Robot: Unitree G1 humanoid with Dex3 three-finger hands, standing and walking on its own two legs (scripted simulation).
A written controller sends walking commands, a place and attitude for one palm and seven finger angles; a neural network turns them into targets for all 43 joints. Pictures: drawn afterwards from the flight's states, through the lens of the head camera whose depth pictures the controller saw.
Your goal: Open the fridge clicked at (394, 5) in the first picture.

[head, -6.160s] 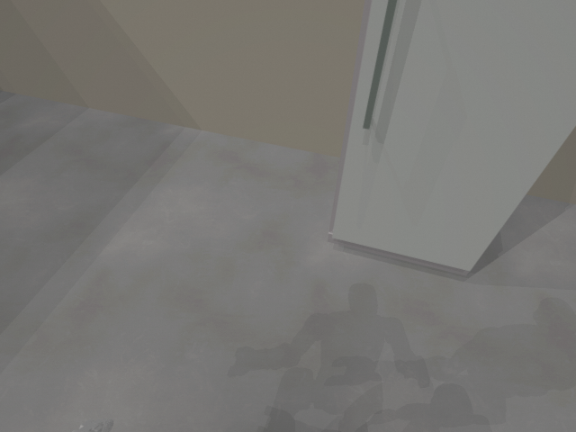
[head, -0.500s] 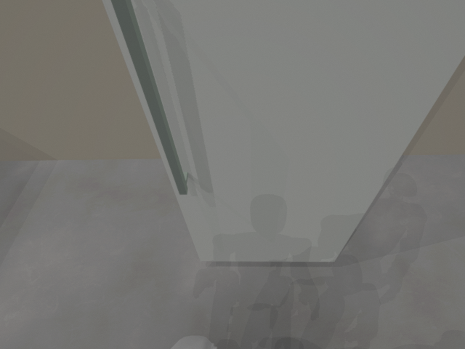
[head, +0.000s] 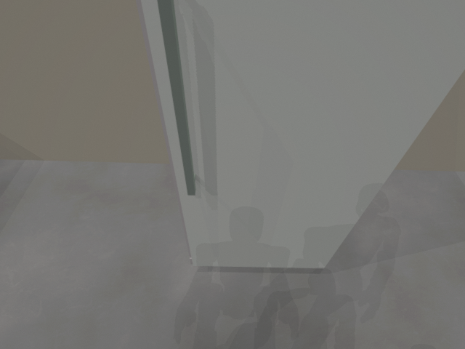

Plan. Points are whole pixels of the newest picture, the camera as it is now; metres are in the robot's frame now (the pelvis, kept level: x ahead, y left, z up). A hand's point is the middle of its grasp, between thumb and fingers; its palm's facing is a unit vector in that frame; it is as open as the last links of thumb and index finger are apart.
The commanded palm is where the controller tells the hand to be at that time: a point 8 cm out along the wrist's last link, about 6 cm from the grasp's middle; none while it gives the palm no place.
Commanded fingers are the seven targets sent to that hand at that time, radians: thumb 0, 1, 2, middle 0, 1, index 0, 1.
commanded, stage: come to a stop and stand still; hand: left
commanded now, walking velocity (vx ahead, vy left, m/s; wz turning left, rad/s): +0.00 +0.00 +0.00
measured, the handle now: (183, 111) +0.50 +0.13 +0.14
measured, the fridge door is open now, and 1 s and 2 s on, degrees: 0 0 0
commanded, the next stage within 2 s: look again from close up in 0.48 s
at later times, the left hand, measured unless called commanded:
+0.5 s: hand out of the picture +0.00 +0.16 -0.17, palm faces +0.01 -0.97 -0.24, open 7.3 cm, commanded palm none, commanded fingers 0.00 0.90 0.90 -0.20 -0.30 -0.20 -0.30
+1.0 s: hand out of the picture -0.01 +0.15 -0.18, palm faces +0.02 -0.98 -0.20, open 7.3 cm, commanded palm none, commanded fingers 0.00 0.90 0.90 -0.20 -0.30 -0.20 -0.30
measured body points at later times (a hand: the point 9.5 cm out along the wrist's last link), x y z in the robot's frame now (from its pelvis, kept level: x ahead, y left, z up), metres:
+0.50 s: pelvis -0.02 -0.02 +0.00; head -0.02 -0.04 +0.45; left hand +0.00 +0.21 -0.15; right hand -0.03 -0.22 -0.17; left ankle -0.03 +0.12 -0.74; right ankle +0.00 -0.12 -0.74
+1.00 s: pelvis -0.01 -0.02 +0.00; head +0.00 -0.03 +0.45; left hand -0.01 +0.20 -0.16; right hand -0.01 -0.24 -0.17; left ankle -0.03 +0.12 -0.74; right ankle +0.00 -0.12 -0.74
